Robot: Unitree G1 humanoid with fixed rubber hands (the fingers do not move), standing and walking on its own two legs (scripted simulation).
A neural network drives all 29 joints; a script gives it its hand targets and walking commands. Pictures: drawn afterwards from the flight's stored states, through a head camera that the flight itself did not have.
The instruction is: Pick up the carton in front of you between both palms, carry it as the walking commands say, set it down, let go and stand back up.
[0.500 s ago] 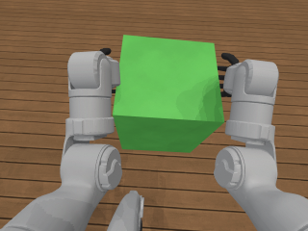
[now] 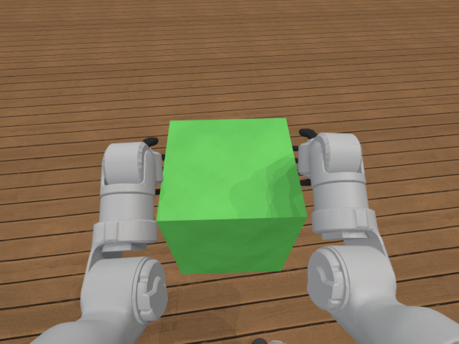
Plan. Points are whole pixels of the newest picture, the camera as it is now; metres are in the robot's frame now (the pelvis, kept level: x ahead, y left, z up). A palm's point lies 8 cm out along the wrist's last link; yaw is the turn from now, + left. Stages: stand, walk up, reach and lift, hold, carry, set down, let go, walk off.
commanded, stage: carry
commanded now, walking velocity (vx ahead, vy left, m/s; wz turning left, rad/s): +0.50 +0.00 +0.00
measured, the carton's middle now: (230, 202) +0.37 +0.00 +0.02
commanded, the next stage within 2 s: none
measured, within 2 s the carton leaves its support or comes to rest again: neither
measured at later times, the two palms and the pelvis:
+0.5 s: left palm (151, 110) +0.58 +0.17 +0.09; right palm (277, 104) +0.59 -0.11 +0.10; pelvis +0.29 +0.02 +0.00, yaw +0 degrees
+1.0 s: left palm (178, 54) +0.85 +0.13 +0.09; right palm (275, 51) +0.87 -0.15 +0.09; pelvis +0.57 -0.03 +0.01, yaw +3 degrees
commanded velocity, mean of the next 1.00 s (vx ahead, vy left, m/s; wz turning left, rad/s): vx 0.50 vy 0.00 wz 0.00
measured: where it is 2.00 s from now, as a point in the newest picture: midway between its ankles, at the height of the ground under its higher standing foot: (220, 166)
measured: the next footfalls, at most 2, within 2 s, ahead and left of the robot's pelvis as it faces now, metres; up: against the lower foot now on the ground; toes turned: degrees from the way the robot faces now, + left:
right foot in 0.02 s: +0.17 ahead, -0.11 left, +0.00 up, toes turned -7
left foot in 0.38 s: +0.34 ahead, +0.13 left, +0.00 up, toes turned +10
